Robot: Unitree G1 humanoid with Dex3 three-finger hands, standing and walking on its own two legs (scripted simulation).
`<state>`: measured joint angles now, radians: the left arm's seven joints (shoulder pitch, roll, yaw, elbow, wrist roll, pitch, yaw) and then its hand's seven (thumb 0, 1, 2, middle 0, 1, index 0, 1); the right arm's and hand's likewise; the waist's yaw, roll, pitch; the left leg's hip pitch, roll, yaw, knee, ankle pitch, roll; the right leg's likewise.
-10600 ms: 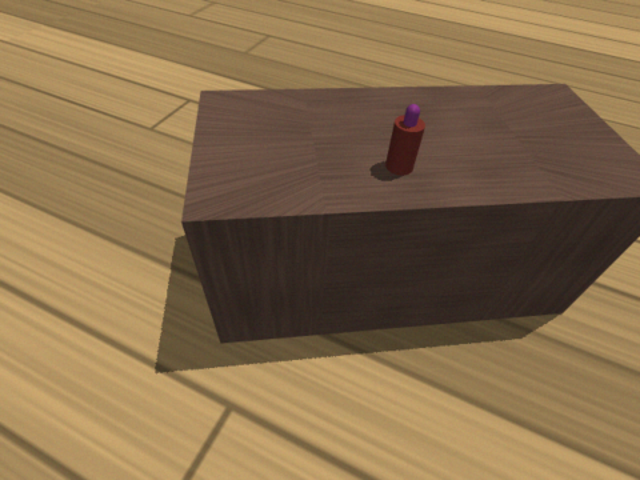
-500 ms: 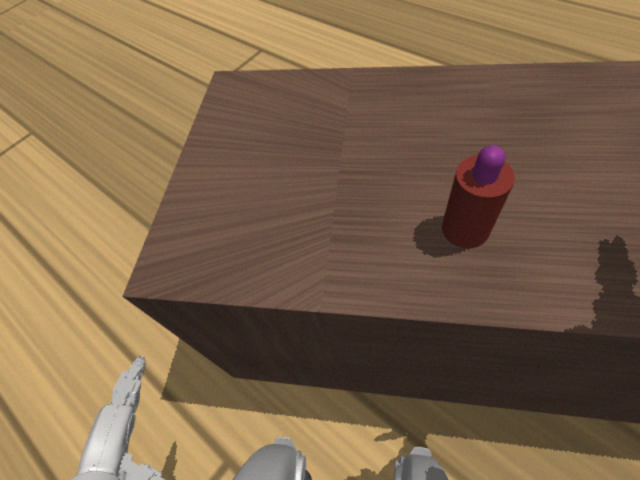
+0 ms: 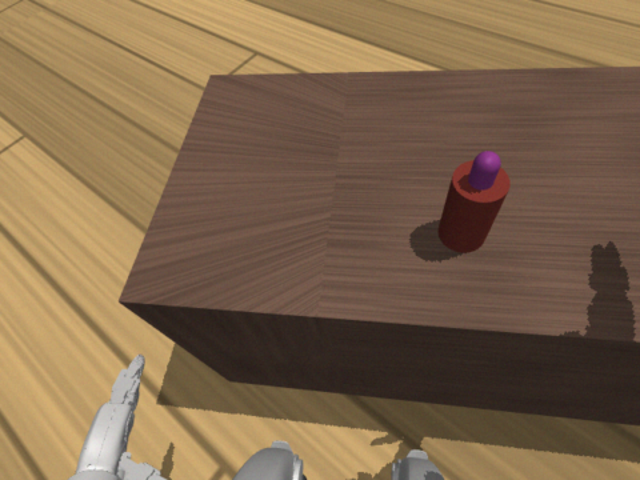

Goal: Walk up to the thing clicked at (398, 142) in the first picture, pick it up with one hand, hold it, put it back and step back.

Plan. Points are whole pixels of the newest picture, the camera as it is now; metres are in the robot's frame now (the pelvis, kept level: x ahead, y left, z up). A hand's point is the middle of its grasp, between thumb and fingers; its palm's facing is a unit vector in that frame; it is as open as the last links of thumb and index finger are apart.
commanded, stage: approach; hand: right
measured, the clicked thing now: (473, 199) +0.51 -0.16 -0.02
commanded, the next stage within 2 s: close in in 0.26 s
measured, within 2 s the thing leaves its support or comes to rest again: neither
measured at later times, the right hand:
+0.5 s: hand (527, 234) +0.47 -0.24 -0.04, palm faces +0.09 +0.99 +0.07, open 17.6 cm
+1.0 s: hand (484, 226) +0.48 -0.18 -0.03, palm faces +0.12 +0.99 +0.03, open 17.5 cm
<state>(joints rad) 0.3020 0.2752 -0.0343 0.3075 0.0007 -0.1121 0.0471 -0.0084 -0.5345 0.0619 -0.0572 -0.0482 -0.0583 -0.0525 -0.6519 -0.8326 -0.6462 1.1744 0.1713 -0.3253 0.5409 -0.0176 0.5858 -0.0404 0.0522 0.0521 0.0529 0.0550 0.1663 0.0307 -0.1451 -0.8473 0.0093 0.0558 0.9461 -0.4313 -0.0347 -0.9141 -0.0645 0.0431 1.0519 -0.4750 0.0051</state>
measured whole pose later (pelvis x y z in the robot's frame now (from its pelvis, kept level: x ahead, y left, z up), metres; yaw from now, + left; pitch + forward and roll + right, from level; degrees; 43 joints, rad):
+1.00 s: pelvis -0.02 +0.01 -0.05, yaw +2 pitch +25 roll +4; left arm 0.41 0.25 0.06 -0.10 0.07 -0.04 -0.03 -0.01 -0.52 0.04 -0.06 -0.05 -0.07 -0.05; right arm -0.73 -0.45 -0.50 1.10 0.02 -0.48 0.11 -0.02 0.53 -0.03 0.05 0.04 0.05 0.05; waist 0.25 0.00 -0.16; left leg -1.13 -0.01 0.04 1.20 -0.50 -0.03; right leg -1.18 -0.08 0.05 1.29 -0.54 0.01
